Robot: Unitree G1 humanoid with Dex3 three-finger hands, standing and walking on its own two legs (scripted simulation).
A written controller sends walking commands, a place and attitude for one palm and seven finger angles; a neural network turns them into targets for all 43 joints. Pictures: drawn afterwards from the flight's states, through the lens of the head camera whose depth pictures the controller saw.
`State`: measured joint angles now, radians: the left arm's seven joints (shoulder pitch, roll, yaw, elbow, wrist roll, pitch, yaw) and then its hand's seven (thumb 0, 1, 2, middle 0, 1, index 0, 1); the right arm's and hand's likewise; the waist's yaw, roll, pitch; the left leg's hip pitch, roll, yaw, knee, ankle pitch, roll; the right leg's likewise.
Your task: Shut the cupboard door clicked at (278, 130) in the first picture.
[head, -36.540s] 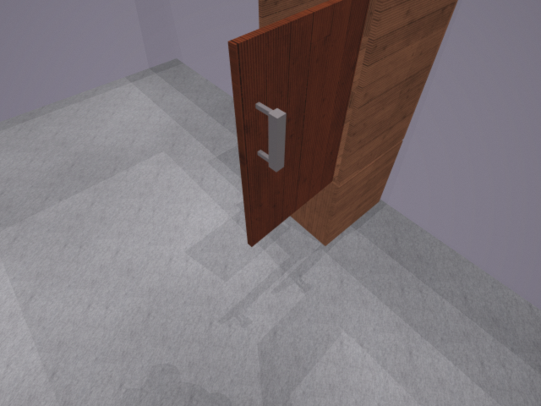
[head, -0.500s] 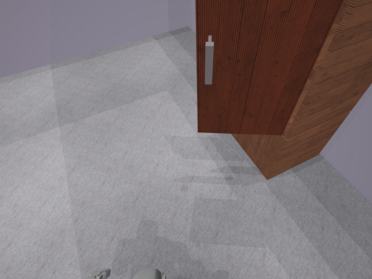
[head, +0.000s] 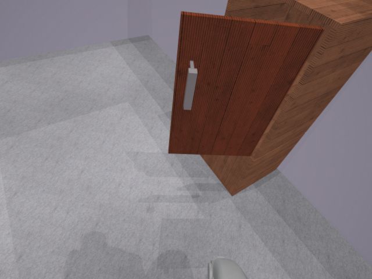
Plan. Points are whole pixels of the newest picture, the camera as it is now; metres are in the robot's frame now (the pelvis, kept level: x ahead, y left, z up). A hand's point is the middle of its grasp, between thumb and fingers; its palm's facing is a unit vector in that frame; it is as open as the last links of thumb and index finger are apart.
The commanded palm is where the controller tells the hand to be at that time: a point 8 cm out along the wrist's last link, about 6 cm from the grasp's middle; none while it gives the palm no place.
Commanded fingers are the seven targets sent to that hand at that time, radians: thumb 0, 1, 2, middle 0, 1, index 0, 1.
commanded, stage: take the last steps up to it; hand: left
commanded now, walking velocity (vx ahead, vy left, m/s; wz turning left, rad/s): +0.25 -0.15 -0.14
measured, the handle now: (189, 85) +0.63 +0.03 +0.05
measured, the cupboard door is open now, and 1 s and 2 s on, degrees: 60 60 60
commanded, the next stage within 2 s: come to a stop and stand still in 0.28 s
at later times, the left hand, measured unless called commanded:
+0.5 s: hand (158, 236) +0.25 +0.07 -0.18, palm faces -0.01 -0.98 -0.19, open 7.2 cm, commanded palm none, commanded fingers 0.00 0.90 0.90 -0.20 -0.30 -0.20 -0.30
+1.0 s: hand (155, 242) +0.24 +0.08 -0.18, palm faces +0.00 -0.95 -0.32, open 7.4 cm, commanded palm none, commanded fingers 0.00 0.90 0.90 -0.20 -0.30 -0.20 -0.30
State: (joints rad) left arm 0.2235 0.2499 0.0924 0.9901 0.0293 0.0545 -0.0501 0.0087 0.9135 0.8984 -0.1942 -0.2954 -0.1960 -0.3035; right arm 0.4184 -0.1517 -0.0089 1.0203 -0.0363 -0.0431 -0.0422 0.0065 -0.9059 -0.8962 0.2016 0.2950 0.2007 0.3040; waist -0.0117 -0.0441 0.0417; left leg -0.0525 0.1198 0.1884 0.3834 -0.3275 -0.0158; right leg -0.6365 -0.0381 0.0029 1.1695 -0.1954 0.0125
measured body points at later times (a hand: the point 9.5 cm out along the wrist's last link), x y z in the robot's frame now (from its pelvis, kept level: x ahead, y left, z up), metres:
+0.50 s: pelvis +0.17 -0.10 -0.01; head +0.21 -0.10 +0.44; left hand +0.26 +0.12 -0.16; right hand +0.20 -0.34 -0.16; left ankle +0.17 +0.01 -0.71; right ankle +0.18 -0.19 -0.75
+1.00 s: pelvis +0.17 -0.14 -0.02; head +0.21 -0.15 +0.42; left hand +0.24 +0.13 -0.16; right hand +0.24 -0.39 -0.17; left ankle +0.23 -0.01 -0.74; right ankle +0.15 -0.27 -0.75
